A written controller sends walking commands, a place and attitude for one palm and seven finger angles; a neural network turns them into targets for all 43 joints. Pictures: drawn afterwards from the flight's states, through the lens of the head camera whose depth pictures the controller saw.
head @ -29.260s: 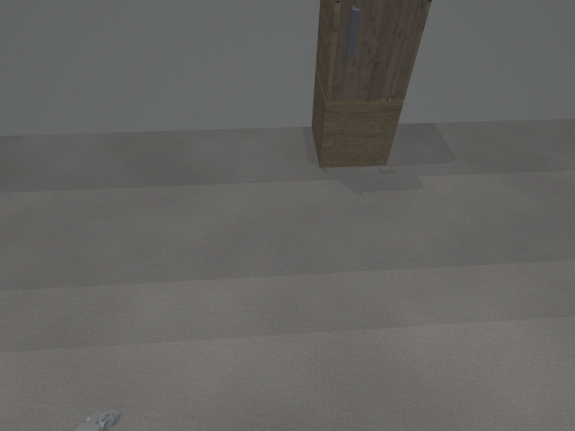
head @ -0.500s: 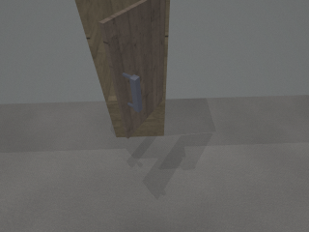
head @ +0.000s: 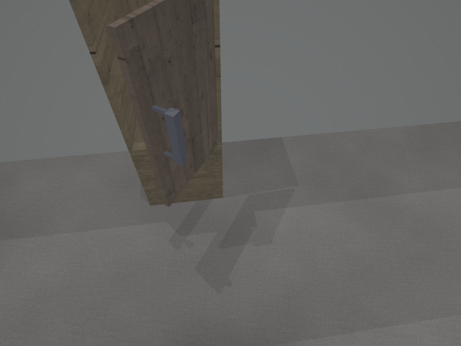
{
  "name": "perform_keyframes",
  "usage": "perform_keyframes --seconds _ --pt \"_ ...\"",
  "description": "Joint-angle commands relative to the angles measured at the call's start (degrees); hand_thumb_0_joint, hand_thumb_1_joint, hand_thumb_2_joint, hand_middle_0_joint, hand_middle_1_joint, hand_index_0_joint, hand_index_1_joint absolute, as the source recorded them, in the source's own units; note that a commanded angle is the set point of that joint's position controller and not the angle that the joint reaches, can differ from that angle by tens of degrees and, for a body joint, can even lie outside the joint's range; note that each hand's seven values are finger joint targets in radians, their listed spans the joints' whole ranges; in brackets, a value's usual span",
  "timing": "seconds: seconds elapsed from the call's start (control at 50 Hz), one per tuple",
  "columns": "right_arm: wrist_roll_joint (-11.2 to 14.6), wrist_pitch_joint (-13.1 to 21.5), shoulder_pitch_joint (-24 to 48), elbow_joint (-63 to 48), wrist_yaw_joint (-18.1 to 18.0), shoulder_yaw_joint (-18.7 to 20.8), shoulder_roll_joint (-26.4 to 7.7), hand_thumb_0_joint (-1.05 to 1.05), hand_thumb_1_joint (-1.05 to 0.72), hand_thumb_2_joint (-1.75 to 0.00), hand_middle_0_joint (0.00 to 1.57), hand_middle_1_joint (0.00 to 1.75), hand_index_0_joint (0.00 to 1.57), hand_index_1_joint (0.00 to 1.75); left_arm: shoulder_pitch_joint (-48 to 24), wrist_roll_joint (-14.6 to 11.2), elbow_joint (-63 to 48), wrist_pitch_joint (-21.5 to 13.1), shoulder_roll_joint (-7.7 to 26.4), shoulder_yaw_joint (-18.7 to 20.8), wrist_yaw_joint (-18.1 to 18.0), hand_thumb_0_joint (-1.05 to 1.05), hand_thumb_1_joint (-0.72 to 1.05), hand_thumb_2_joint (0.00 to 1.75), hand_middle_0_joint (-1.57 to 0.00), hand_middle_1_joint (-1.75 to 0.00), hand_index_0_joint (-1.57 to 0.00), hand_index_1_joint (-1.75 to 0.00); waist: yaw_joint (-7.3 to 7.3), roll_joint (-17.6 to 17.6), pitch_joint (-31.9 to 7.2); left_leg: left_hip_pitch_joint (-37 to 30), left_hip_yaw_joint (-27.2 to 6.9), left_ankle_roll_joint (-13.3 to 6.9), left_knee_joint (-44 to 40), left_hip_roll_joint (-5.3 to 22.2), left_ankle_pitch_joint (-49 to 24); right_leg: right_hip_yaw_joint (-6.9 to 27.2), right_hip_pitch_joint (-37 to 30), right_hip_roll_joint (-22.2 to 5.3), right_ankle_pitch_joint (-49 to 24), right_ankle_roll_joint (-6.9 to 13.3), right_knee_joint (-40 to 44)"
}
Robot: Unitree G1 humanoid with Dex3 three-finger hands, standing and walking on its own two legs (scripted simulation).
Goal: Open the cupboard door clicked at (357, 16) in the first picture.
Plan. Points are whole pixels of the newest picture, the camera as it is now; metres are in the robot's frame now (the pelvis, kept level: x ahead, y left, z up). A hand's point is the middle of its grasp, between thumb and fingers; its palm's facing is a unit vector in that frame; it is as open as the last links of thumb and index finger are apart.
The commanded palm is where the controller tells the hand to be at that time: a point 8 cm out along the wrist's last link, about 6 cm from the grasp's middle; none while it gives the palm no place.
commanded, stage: walk to a spot facing it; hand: left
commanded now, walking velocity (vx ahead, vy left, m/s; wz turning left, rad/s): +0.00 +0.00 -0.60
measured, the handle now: (169, 136) +0.60 +0.20 -0.03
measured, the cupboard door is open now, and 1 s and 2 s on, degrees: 54 54 54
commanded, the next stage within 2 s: none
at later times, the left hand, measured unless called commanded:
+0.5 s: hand out of the picture +0.09 +0.16 -0.16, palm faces -0.22 -0.93 -0.28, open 7.3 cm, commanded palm none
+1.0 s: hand (197, 342) +0.16 +0.08 -0.16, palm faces -0.50 -0.82 -0.29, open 7.3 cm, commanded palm none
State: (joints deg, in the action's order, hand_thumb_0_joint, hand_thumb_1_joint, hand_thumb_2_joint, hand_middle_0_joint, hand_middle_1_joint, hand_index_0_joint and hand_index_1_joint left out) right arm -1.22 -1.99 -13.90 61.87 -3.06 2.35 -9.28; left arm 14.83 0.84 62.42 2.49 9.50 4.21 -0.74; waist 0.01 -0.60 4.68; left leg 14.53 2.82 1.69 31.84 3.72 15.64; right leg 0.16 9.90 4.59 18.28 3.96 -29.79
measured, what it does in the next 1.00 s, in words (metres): steps on the spot, turning right: left foot, then right foot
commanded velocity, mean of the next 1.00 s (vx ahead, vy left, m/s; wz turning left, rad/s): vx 0.06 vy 0.00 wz -0.60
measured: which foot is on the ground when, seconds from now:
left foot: down 0.00-0.24, up 0.26-0.58, down 0.60-0.88, up 0.90-1.00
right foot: down 0.00-0.60, up 0.62-0.86, down 0.88-1.00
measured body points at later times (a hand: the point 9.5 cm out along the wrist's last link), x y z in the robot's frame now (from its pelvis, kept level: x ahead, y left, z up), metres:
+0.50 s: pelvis -0.02 -0.03 +0.01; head +0.03 -0.06 +0.45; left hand +0.10 +0.21 -0.13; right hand +0.02 -0.31 -0.14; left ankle +0.01 +0.11 -0.69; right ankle -0.03 -0.12 -0.73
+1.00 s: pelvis -0.02 -0.07 +0.00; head +0.02 -0.12 +0.44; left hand +0.18 +0.12 -0.14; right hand -0.11 -0.33 -0.16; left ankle +0.03 +0.08 -0.67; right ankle -0.07 -0.15 -0.73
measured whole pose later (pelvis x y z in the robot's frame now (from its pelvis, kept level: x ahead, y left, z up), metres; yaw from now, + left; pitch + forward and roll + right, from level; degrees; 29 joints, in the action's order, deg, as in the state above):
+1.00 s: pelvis -0.02 -0.07 +0.00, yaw -34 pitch +1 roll +0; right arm -1.3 -3.3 -10.7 52.4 -0.3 3.6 -15.4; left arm 11.4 1.2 52.2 0.9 12.8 4.4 0.9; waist -0.5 -2.7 7.5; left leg 26.5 2.0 3.4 62.7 5.6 27.7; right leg -0.3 17.3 1.8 17.9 2.5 -34.3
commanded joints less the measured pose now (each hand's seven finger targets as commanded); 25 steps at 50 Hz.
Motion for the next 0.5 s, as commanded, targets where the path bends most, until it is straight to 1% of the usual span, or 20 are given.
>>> perform_keyframes --seconds 0.0,0.02,0.04,0.06,0.12,0.14,0.16,0.18,0.2,0.22,0.24,0.26,0.28,0.3,0.32,0.36,0.4,0.44,0.46,0.48 --pt "-0.51 1.08 -6.02 -3.08 -1.11 2.21 -10.16 0.00 -0.90 -0.90 0.20 0.30 0.20 0.30 -1.49 -0.04 -6.01 -0.44 6.53 1.62 0.14 0.00 0.90 0.90 -0.20 -0.30 -0.20 -0.30 1.49 -11.56 -1.21 -5.92 -12.47 -7.72 -11.53 14.01 -11.46 2.80 12.06 -3.01 -5.91 -1.44 -7.60" --pt "-0.58 1.37 -6.37 -3.48 -1.12 2.56 -10.79 0.00 -0.90 -0.90 0.20 0.30 0.20 0.30 -2.92 -0.03 -6.91 -0.29 5.98 1.55 0.35 0.00 0.90 0.90 -0.20 -0.30 -0.20 -0.30 1.68 -15.00 -1.19 -6.02 -15.67 -10.92 -14.94 18.67 -14.08 0.57 14.48 -2.37 8.38 -2.16 -17.10" --pt "-0.87 1.60 -6.60 -4.00 -1.13 2.41 -11.29 0.00 -0.90 -0.90 0.20 0.30 0.20 0.30 -3.74 0.10 -7.71 0.08 6.30 1.73 0.67 0.00 0.90 0.90 -0.20 -0.30 -0.20 -0.30 1.79 -14.34 -1.81 -5.39 -16.48 -12.78 -16.61 20.53 -14.27 0.81 15.54 -3.21 14.87 -2.54 -24.71" --pt "-0.98 1.75 -5.49 -4.83 -1.11 2.31 -11.39 0.00 -0.90 -0.90 0.20 0.30 0.20 0.30 -4.16 0.24 -8.22 0.25 6.47 2.00 1.00 0.00 0.90 0.90 -0.20 -0.30 -0.20 -0.30 1.19 -11.75 -1.95 -4.19 -15.63 -13.10 -16.78 20.69 -13.52 1.62 15.92 -4.31 15.12 -2.84 -27.52" --pt "-1.25 1.95 -0.38 -7.47 -0.82 2.71 -12.54 0.00 -0.90 -0.90 0.20 0.30 0.20 0.30 -3.14 0.35 -8.80 0.07 5.14 1.73 1.77 0.00 0.90 0.90 -0.20 -0.30 -0.20 -0.30 -0.90 -8.03 -4.69 -3.60 -7.01 -10.50 -12.41 18.19 -18.19 -0.74 11.71 -5.80 12.00 -3.09 -21.00" --pt "-1.31 1.76 0.50 -7.93 -0.68 2.92 -13.12 0.00 -0.90 -0.90 0.20 0.30 0.20 0.30 -2.08 0.22 -8.72 -0.01 5.20 1.67 1.88 0.00 0.90 0.90 -0.20 -0.30 -0.20 -0.30 -1.37 -8.45 -5.63 -3.15 -4.74 -9.21 -10.16 17.00 -18.85 -1.81 8.92 -5.51 10.21 -3.14 -16.18" --pt "-1.15 1.51 0.95 -8.30 -0.52 3.03 -13.33 0.00 -0.90 -0.90 0.20 0.30 0.20 0.30 -0.53 0.23 -8.43 -0.14 5.57 1.79 1.90 0.00 0.90 0.90 -0.20 -0.30 -0.20 -0.30 -1.95 -7.12 -6.31 -2.25 -2.08 -7.63 -7.18 15.34 -16.84 -3.19 5.50 -4.72 5.85 -3.33 -10.31" --pt "-0.72 1.22 2.12 -8.85 -0.34 3.21 -13.25 0.00 -0.90 -0.90 0.20 0.30 0.20 0.30 1.79 0.32 -7.86 -0.30 6.63 2.22 1.83 0.00 0.90 0.90 -0.20 -0.30 -0.20 -0.30 -3.23 -5.05 -6.27 0.91 0.39 -5.35 -2.79 13.06 -11.98 -3.76 0.72 -4.31 -1.77 -3.33 -2.65" --pt "-0.02 0.80 2.81 -9.87 -0.05 3.15 -11.02 0.00 -0.90 -0.90 0.20 0.30 0.20 0.30 4.22 0.76 -7.39 -0.87 10.41 2.91 1.37 0.00 0.90 0.90 -0.20 -0.30 -0.20 -0.30 -4.39 5.57 -5.66 6.85 3.97 -1.62 7.01 7.58 -1.17 5.03 -3.78 -9.23 -9.84 -1.72 8.98" --pt "0.21 0.68 3.97 -12.66 0.70 2.37 -6.83 0.00 -0.90 -0.90 0.20 0.30 0.20 0.30 4.76 1.41 -7.85 -1.58 17.73 4.14 0.33 0.00 0.90 0.90 -0.20 -0.30 -0.20 -0.30 -4.76 23.33 -4.61 18.98 6.35 1.84 22.44 -0.72 18.23 27.74 -5.57 -24.00 -21.97 4.25 14.46" --pt "0.20 0.14 6.07 -12.97 0.80 2.64 -8.91 0.00 -0.90 -0.90 0.20 0.30 0.20 0.30 5.16 0.49 -7.92 -1.43 17.60 3.98 -0.15 0.00 0.90 0.90 -0.20 -0.30 -0.20 -0.30 -5.70 16.35 -4.35 19.10 -1.13 0.97 30.34 0.09 20.00 27.44 -4.06 -25.50 -27.28 8.20 12.38" --pt "0.48 0.02 5.38 -12.95 1.31 2.71 -8.05 0.00 -0.90 -0.90 0.20 0.30 0.20 0.30 2.05 0.49 -9.15 -1.12 17.39 3.57 -0.21 0.00 0.90 0.90 -0.20 -0.30 -0.20 -0.30 -3.59 11.67 -3.61 18.84 -2.31 0.72 32.26 1.16 17.12 23.26 -0.86 -23.98 -18.94 9.51 11.81" --pt "0.36 -0.24 6.20 -12.43 1.20 2.80 -8.21 0.00 -0.90 -0.90 0.20 0.30 0.20 0.30 -1.84 0.71 -10.46 -0.98 15.08 3.45 -0.38 0.00 0.90 0.90 -0.20 -0.30 -0.20 -0.30 -2.04 11.58 -3.28 18.17 -2.61 0.98 33.16 1.25 13.32 23.40 1.84 -19.50 -15.23 8.51 11.21" --pt "0.20 -0.32 6.13 -12.28 1.04 2.82 -8.55 0.00 -0.90 -0.90 0.20 0.30 0.20 0.30 -3.94 0.81 -11.16 -0.92 14.06 3.22 -0.62 0.00 0.90 0.90 -0.20 -0.30 -0.20 -0.30 -1.12 13.16 -3.15 17.95 -3.08 1.17 32.97 1.42 11.73 21.74 1.90 -18.19 -18.37 7.92 10.03" --pt "0.17 -0.21 5.76 -12.30 1.10 2.77 -8.48 0.00 -0.90 -0.90 0.20 0.30 0.20 0.30 -4.22 0.79 -11.29 -1.04 13.53 3.06 -0.87 0.00 0.90 0.90 -0.20 -0.30 -0.20 -0.30 -1.03 13.00 -4.66 16.38 -2.94 1.32 31.26 1.24 10.58 19.99 0.71 -17.21 -23.04 7.51 8.50" --pt "0.57 -0.04 6.20 -12.73 1.17 2.30 -7.02 0.00 -0.90 -0.90 0.20 0.30 0.20 0.30 -3.13 0.91 -11.77 -1.25 13.67 3.04 -0.95 0.00 0.90 0.90 -0.20 -0.30 -0.20 -0.30 -1.04 8.17 -5.69 13.57 -1.92 1.56 24.65 -0.09 10.82 19.55 -0.51 -16.37 -29.33 7.74 7.18" --pt "0.80 0.06 7.40 -13.22 1.15 2.13 -6.40 0.00 -0.90 -0.90 0.20 0.30 0.20 0.30 -1.51 0.85 -11.41 -1.25 14.65 3.17 -0.79 0.00 0.90 0.90 -0.20 -0.30 -0.20 -0.30 -1.83 6.06 -6.49 11.59 -1.50 1.48 19.24 -1.50 10.36 21.43 -1.73 -15.79 -30.57 8.00 6.75" --pt "1.03 0.35 7.15 -13.77 1.01 2.13 -6.53 0.00 -0.90 -0.90 0.20 0.30 0.20 0.30 -1.05 0.86 -11.47 -1.16 14.92 3.33 -0.71 0.00 0.90 0.90 -0.20 -0.30 -0.20 -0.30 -1.99 7.57 -7.47 10.11 -1.82 1.19 14.90 -2.40 10.11 22.80 -3.18 -15.30 -31.47 7.81 6.38" --pt "1.13 0.51 6.30 -13.88 0.87 2.12 -6.70 0.00 -0.90 -0.90 0.20 0.30 0.20 0.30 -1.64 0.85 -11.66 -1.08 14.74 3.38 -0.68 0.00 0.90 0.90 -0.20 -0.30 -0.20 -0.30 -1.34 9.17 -7.82 8.88 -2.20 0.99 12.29 -2.51 9.31 23.20 -2.81 -15.01 -31.10 7.43 6.19" --pt "1.20 0.62 5.58 -13.92 0.74 2.16 -7.04 0.00 -0.90 -0.90 0.20 0.30 0.20 0.30 -2.36 0.71 -11.92 -0.95 14.62 3.39 -0.52 0.00 0.90 0.90 -0.20 -0.30 -0.20 -0.30 -0.92 9.03 -7.62 7.03 -2.14 0.85 9.31 -2.88 7.98 23.23 -1.78 -14.11 -30.75 6.64 5.89"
